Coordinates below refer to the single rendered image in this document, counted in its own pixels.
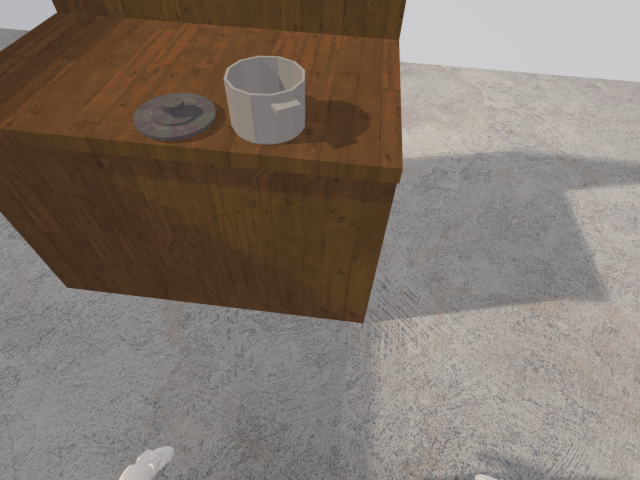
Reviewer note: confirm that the knob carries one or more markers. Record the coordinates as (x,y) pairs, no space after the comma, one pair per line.
(172,104)

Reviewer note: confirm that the lid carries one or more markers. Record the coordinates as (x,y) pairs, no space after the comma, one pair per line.
(198,114)

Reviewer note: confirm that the table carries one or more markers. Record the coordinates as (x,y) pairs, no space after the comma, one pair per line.
(294,228)

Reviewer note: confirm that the left robot hand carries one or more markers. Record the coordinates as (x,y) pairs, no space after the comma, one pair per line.
(148,464)

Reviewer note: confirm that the pot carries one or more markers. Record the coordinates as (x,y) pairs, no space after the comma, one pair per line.
(266,99)

